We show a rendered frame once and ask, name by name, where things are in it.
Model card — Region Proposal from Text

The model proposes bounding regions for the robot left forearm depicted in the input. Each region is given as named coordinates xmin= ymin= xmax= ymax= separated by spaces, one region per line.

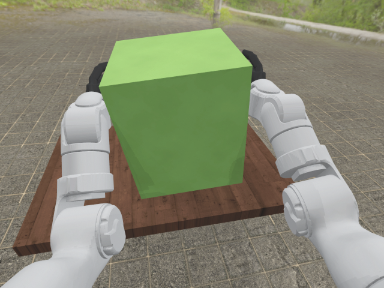
xmin=50 ymin=92 xmax=114 ymax=253

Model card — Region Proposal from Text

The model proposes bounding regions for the robot left hand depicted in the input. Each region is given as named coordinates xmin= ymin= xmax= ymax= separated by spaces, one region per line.
xmin=86 ymin=62 xmax=108 ymax=93

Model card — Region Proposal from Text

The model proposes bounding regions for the robot right hand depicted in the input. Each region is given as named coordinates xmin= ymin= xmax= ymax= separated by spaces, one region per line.
xmin=242 ymin=49 xmax=266 ymax=82

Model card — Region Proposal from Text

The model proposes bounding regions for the carton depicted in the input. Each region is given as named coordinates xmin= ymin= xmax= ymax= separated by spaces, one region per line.
xmin=99 ymin=28 xmax=253 ymax=199

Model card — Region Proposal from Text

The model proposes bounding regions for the table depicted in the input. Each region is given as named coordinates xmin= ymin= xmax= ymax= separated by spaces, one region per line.
xmin=12 ymin=124 xmax=295 ymax=257

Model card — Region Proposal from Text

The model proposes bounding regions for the right robot upper arm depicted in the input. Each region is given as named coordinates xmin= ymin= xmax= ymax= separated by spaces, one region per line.
xmin=282 ymin=175 xmax=384 ymax=288

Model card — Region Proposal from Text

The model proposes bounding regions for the left robot upper arm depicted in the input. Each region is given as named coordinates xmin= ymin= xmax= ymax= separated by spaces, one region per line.
xmin=0 ymin=203 xmax=126 ymax=288

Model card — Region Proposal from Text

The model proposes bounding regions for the robot right forearm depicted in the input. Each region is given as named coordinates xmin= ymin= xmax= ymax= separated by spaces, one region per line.
xmin=248 ymin=79 xmax=359 ymax=221

